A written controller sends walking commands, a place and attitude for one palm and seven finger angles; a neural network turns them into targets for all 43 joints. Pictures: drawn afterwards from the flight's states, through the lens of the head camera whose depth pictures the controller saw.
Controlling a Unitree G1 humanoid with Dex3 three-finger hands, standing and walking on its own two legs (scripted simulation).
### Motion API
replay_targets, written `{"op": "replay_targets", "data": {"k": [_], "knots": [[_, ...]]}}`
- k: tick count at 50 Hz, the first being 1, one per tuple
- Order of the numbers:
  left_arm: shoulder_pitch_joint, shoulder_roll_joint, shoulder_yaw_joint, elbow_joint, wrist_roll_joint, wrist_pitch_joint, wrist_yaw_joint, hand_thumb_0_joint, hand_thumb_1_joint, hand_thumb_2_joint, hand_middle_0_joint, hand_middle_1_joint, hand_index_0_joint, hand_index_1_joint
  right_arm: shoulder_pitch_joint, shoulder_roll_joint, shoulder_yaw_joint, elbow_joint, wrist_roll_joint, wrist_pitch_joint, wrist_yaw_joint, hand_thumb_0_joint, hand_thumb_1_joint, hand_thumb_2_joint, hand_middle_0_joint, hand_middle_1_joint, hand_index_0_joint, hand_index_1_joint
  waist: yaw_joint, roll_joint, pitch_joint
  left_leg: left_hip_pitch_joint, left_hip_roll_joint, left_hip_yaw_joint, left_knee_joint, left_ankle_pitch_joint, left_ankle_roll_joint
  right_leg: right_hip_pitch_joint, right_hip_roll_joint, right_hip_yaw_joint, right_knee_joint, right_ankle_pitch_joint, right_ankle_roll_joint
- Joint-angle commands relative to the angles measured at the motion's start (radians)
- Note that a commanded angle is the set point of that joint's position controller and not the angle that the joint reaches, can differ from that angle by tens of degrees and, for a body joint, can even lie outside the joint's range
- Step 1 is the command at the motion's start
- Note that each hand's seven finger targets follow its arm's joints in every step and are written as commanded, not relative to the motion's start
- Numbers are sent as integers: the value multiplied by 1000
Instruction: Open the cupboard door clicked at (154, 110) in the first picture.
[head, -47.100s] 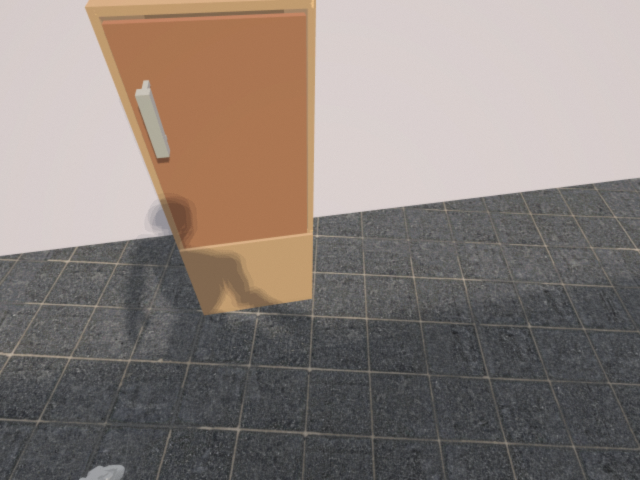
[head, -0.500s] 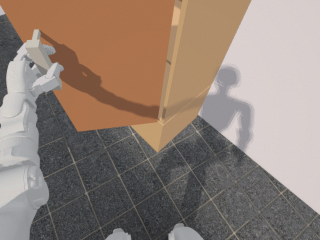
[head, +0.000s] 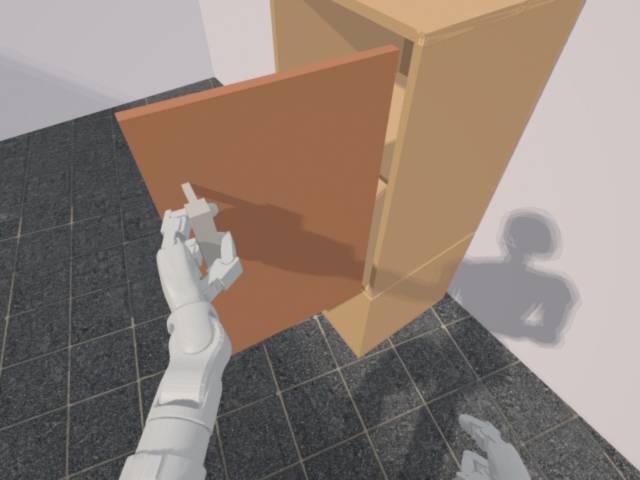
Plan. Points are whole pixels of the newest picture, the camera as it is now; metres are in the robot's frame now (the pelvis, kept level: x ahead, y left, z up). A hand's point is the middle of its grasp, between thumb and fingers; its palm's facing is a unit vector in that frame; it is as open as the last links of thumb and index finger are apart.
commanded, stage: pull the door open along its arc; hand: left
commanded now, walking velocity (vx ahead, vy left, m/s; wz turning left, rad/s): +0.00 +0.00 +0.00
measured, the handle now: (204, 233) +0.41 +0.17 +0.08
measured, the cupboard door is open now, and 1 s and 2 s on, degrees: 84 100 100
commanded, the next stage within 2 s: open thumb and fingers to let go in 0.32 s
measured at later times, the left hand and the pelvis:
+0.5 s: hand (281, 301) +0.31 +0.06 +0.09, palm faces +0.43 -0.90 -0.01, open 6.6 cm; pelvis +0.00 -0.03 +0.00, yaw +3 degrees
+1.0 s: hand (281, 304) +0.30 +0.06 +0.09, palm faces +0.40 -0.92 -0.02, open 13.6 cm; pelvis +0.00 -0.02 +0.00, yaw +3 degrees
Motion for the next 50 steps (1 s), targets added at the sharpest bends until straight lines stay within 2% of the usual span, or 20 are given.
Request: {"op": "replay_targets", "data": {"k": [1,3,5,8,9,10,11,12,15,17,18,20,21,23,27,29,41,43,47,50], "knots": [[-223,37,-62,-245,90,-33,97,0,900,900,-400,-1350,-400,-1350,-24,-118,-53,-115,-21,-16,-19,0,-900,-900,200,300,200,300,0,-52,-210,146,-13,-30,-103,297,-5,143,7,0,-107,337,-10],[-212,0,-111,-274,99,-33,95,0,900,900,-400,-1350,-400,-1350,-40,-110,-51,-117,-24,-14,-24,0,-900,-900,200,300,200,300,-1,-29,-209,162,-15,-30,-105,285,-5,145,4,0,-113,327,-13],[-154,-43,-155,-280,88,-29,85,0,900,900,-400,-1350,-400,-1350,-46,-108,-50,-122,-25,-17,-28,0,-900,-900,200,300,200,300,-4,-93,-196,160,-15,-33,-107,269,-2,160,3,1,-131,321,-9],[-118,-73,-191,-330,79,-29,83,0,900,900,-400,-1350,-400,-1350,-75,-99,-45,-129,-24,-20,-32,0,-900,-900,200,300,200,300,5,-53,-177,169,-20,-29,-112,256,-2,169,-4,7,-142,312,-10],[-95,-90,-207,-343,79,-27,87,0,900,900,-400,-1350,-400,-1350,-75,-97,-43,-133,-25,-22,-31,0,-900,-900,200,300,200,300,7,-68,-181,171,-20,-33,-114,265,-2,180,-5,4,-140,322,-11],[-58,-101,-225,-345,84,-23,91,0,900,900,-400,-1350,-400,-1350,-78,-96,-46,-135,-24,-25,-30,0,-900,-900,200,300,200,300,4,-102,-175,171,-19,-33,-110,264,1,182,-6,11,-150,328,-6],[-26,-120,-243,-375,85,-21,97,0,900,900,-400,-1350,-400,-1350,-90,-91,-45,-142,-22,-26,-28,0,-900,-900,200,300,200,300,12,-72,-177,175,-21,-29,-112,261,-1,187,-10,13,-151,326,-7],[0,-131,-259,-393,90,-17,104,0,900,900,-400,-1350,-400,-1350,-88,-89,-43,-146,-24,-27,-25,0,-900,-900,200,300,200,300,15,-78,-181,174,-24,-30,-111,263,0,198,-13,14,-151,337,-6],[98,-146,-291,-408,115,0,125,0,900,900,-400,-1350,-400,-1350,-100,-86,-44,-152,-22,-27,-21,0,-900,-900,200,300,200,300,19,-112,-141,166,-24,-36,-112,254,0,204,-21,23,-170,335,-3],[129,-163,-313,-452,128,9,140,0,900,900,-400,-1350,-400,-1350,-114,-78,-42,-162,-25,-28,-20,0,-900,-900,200,300,200,300,23,-99,-147,171,-29,-33,-107,249,1,209,-27,31,-173,342,-1],[147,-171,-325,-458,135,14,145,0,900,900,-400,-1350,-400,-1350,-115,-75,-40,-161,-25,-30,-20,0,-900,-900,200,300,200,300,19,-117,-136,168,-31,-34,-104,246,2,211,-31,33,-178,344,0],[75,-137,-293,-416,148,20,152,0,900,900,-400,-1350,-400,-1350,-117,-80,-38,-143,-27,-26,-26,0,-900,-900,200,300,200,300,10,-139,-105,152,-33,-39,-102,224,4,190,-39,49,-198,310,6],[-51,-88,-255,-418,147,13,159,0,900,900,-400,-1350,-400,-1350,-122,-86,-35,-130,-29,-22,-35,0,-900,-900,200,300,200,300,-5,-135,-98,141,-36,-41,-99,202,6,170,-46,64,-204,280,11],[-17,-117,-267,-393,147,6,156,0,760,840,-390,-1335,-390,-1335,-124,-77,-39,-125,-31,-23,-40,0,-900,-900,200,300,200,300,5,-107,-118,151,-38,-38,-94,209,5,175,-46,67,-198,291,9],[24,-142,-294,-404,134,-3,133,0,480,720,-370,-1305,-370,-1305,-109,-75,-43,-126,-26,-23,-38,0,-900,-900,200,300,200,300,10,-97,-168,168,-36,-38,-92,258,3,202,-41,47,-162,396,7],[22,-144,-294,-403,130,-4,124,0,340,660,-360,-1290,-360,-1290,-104,-75,-44,-124,-25,-22,-40,0,-900,-900,200,300,200,300,6,-122,-168,173,-34,-39,-91,272,3,204,-41,40,-155,427,10],[22,-198,-356,-423,152,12,139,0,-500,300,-300,-1200,-300,-1200,-109,-76,-45,-144,-21,-27,-28,0,-900,-900,200,300,200,300,8,-102,-158,178,-26,-50,-80,290,2,155,-18,3,-119,355,-11],[-9,-193,-351,-420,148,14,141,0,-500,300,-300,-1200,-300,-1200,-113,-76,-44,-141,-20,-29,-31,0,-900,-900,200,300,200,300,4,-108,-155,175,-28,-50,-77,274,2,148,-19,7,-125,334,-9],[4,-189,-345,-430,148,23,149,0,-500,300,-267,-1000,-267,-1000,-116,-74,-43,-143,-20,-28,-31,0,-900,-900,200,300,200,300,13,-90,-175,178,-28,-49,-79,286,0,158,-16,5,-119,342,-13],[3,-199,-352,-408,152,31,153,0,-500,300,-242,-850,-242,-850,-118,-74,-40,-140,-19,-29,-29,0,-900,-900,200,300,200,300,14,-91,-150,171,-26,-53,-82,275,-1,143,-12,-2,-121,311,-16]]}}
